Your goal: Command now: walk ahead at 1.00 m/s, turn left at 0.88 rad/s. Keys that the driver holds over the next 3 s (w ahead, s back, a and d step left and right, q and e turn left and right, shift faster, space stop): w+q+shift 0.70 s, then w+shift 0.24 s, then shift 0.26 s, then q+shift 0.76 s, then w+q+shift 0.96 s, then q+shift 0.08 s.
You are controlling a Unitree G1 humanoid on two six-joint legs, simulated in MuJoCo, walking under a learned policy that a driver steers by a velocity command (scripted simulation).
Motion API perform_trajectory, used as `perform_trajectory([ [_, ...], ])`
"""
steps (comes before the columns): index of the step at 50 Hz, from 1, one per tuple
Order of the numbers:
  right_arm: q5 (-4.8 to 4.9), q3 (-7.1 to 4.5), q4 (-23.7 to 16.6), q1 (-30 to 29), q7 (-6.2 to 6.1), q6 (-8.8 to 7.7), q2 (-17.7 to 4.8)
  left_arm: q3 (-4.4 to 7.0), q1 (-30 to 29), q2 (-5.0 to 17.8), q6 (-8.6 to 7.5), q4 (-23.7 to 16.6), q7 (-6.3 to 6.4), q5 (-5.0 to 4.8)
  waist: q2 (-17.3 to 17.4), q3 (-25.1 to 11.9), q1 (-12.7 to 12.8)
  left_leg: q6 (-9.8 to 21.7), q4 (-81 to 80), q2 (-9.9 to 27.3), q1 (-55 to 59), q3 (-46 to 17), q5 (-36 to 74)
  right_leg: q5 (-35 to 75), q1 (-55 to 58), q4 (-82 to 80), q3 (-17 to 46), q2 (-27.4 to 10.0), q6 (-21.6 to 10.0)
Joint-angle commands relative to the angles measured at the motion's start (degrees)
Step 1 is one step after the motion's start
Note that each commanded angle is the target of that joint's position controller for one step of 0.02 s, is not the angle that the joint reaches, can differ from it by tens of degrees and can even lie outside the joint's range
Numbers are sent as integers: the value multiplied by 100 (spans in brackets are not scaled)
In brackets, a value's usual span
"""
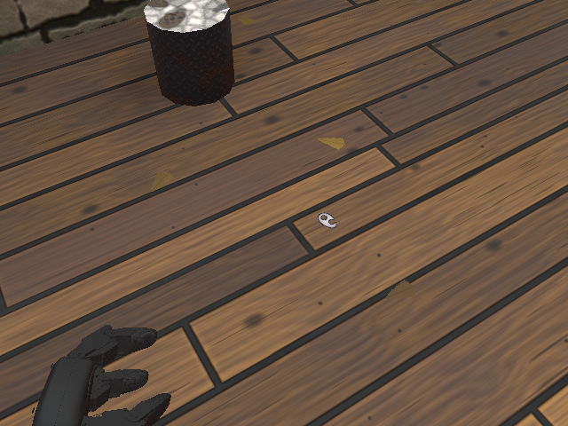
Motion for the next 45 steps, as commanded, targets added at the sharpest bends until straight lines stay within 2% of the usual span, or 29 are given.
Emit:
perform_trajectory([
  [1,98,-307,-356,-295,-97,-78,-987,226,-501,541,-72,-498,26,-167,503,160,177,402,-815,902,-2173,-1231,353,945,2372,-819,-466,519,147],
  [3,102,-324,-292,-225,-132,-32,-904,338,-572,768,-110,-545,56,-284,605,95,235,261,-297,1048,-1315,-1454,802,527,2295,-1214,-315,475,90],
  [4,60,-351,-290,-257,-138,8,-945,445,-244,951,-142,-486,78,-319,679,-161,455,165,236,1081,-953,-1475,1690,166,2601,-1230,-370,534,6],
  [5,-17,-368,-334,-398,-109,56,-1026,571,537,1136,-159,-374,104,-353,722,-731,970,-25,1244,968,-779,-1270,2690,-130,3394,-1140,-463,455,-133],
  [6,-223,-274,-536,-712,-65,102,-836,640,2022,1250,-93,-143,167,-382,772,-1796,1707,-202,2888,911,-1447,-1015,2704,-883,5127,-411,-144,-157,-382],
  [7,-135,-8,-683,375,-31,66,136,686,2731,1692,-37,24,145,-132,-1527,-2920,1145,-434,5155,185,-3375,-358,-1268,-2705,7358,-879,2681,-1805,-1312],
  [8,228,112,-811,462,-66,57,-168,684,2769,1577,-2,185,14,-178,-2759,-3165,1132,-457,6341,713,-4482,45,-1369,-5063,7491,-1793,4724,-2347,-1622],
  [9,201,8,-757,-254,-126,100,-646,599,2355,1020,65,22,61,-190,-1789,-2062,1394,-468,6509,1009,-4896,285,-783,-5010,6670,-2043,3855,-1911,-1343],
  [10,25,-54,-841,-851,-119,108,-880,544,2138,845,129,124,88,-145,-778,-1268,1420,-466,6319,1176,-4895,496,-413,-3793,5816,-2032,2741,-1646,-1124],
  [11,-134,-69,-969,-1374,-82,103,-842,527,2069,809,167,261,83,-59,-57,-675,1372,-441,6068,1369,-4710,598,-252,-2521,4990,-2068,1883,-1401,-1004],
  [13,-14,-79,-1106,-1415,22,182,-609,440,1789,531,138,468,74,7,-310,-238,978,-408,5710,1735,-4346,552,-78,-1632,4064,-2288,924,-1146,-998],
  [15,96,-22,-1244,-1441,72,309,-362,395,1678,323,120,669,22,-139,-429,-84,762,-367,5617,1963,-4475,608,-155,-1294,3720,-2467,344,-1145,-991],
  [16,65,9,-1317,-1540,100,338,-312,409,1615,372,115,736,18,-178,-350,68,694,-392,5549,2022,-4632,638,-12,-993,3562,-2572,59,-1172,-1020],
  [19,-6,48,-1430,-1802,171,293,-394,473,1317,708,84,791,67,-104,-177,399,543,-531,4798,2019,-4582,772,1040,-366,3067,-2960,-938,-1028,-965],
  [23,-37,73,-1589,-2712,349,181,-448,518,1744,1092,85,999,112,-97,259,750,880,-329,3072,1696,-4142,1501,2192,729,3418,-3154,-1981,-805,-651],
  [26,12,-89,-1651,-2807,445,109,-807,591,2170,1562,211,1107,180,-67,-257,284,665,-34,2455,823,-2999,2361,1853,4928,4160,-2212,-2340,-830,-369],
  [27,54,-188,-1582,-2327,442,139,-970,631,2135,1745,283,1084,225,-78,-574,-38,292,65,2520,614,-2428,2461,1444,6226,4275,-1389,-2359,-950,-344],
  [28,93,-358,-1336,-1254,413,211,-1256,661,1910,1853,345,982,241,-83,-801,-579,-323,257,2641,491,-1233,2381,1097,6993,4003,-121,-2298,-1074,-415],
  [29,82,-596,-883,349,329,290,-1655,638,1503,1772,330,786,223,-117,-580,-1190,-1111,586,2140,596,919,1844,1399,6202,2818,1757,-2201,-915,-415],
  [30,132,-582,-566,694,195,367,-1730,399,1530,903,209,748,160,-43,821,-964,-830,854,1973,1149,2022,698,1194,-1068,1112,4274,-2051,125,-257],
  [31,-60,-532,-998,-24,196,232,-2042,168,2254,412,-61,209,73,-185,2253,-2094,221,2175,724,2319,3281,-2895,-646,-3482,-811,5897,-865,827,-187],
  [32,-146,-498,-1119,27,166,148,-1584,248,1443,1106,-280,46,11,-275,1088,-2220,-300,1922,-442,2486,3018,-3915,-2330,-2675,-1206,5398,-122,502,-449],
  [33,-207,-457,-1065,-111,165,32,-1457,255,967,1098,-341,-107,22,-415,360,-1232,-81,1627,-787,2420,2013,-3714,-2320,-2346,-1217,4785,-177,340,-526],
  [34,-209,-420,-1058,-515,196,-62,-1354,226,986,952,-333,-13,69,-317,-519,-644,350,1456,-802,2257,818,-3273,-1617,-2076,-767,4206,-158,124,-474],
  [36,-287,-313,-1126,-1128,144,-126,-1059,266,1502,912,-123,228,65,-172,-302,-243,907,1376,-749,1749,-674,-2182,-644,-1908,93,3514,-77,-164,-229],
  [38,-187,-202,-993,-1225,62,-105,-747,260,1480,826,65,285,66,-95,-132,87,984,1234,-839,1496,-1564,-1270,-80,-1793,393,2722,-355,-383,-11],
  [40,-155,-175,-814,-1035,-67,-105,-715,119,719,482,97,-10,53,27,24,379,690,1099,-947,1187,-2310,-493,610,-677,659,1678,-750,-365,163],
  [42,-117,-194,-666,-894,-129,-103,-781,14,176,209,56,-147,-35,29,165,361,394,808,-906,943,-2870,22,589,867,1564,476,-992,-168,169],
  [45,-35,-264,-445,-435,-77,-165,-992,120,-296,483,22,-293,-68,-192,368,318,36,678,-900,1300,-2097,-220,195,1332,1678,-460,-884,-31,115],
])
